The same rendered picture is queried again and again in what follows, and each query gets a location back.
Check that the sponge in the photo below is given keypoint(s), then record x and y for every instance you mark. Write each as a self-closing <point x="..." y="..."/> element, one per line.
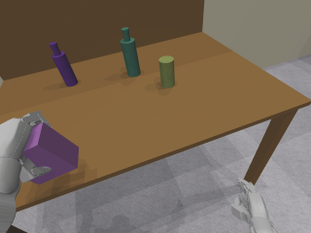
<point x="48" y="148"/>

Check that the right robot forearm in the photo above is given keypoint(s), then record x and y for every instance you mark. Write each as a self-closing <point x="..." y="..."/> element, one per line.
<point x="261" y="224"/>

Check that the left robot forearm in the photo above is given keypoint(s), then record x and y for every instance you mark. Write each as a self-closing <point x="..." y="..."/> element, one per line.
<point x="9" y="188"/>

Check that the left robot hand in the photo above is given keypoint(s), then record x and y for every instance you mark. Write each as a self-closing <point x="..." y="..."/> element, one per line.
<point x="14" y="135"/>

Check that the right robot hand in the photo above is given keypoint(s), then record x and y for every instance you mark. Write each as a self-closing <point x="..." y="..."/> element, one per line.
<point x="253" y="204"/>

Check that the table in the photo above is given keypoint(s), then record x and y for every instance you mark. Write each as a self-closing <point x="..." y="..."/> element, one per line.
<point x="121" y="123"/>

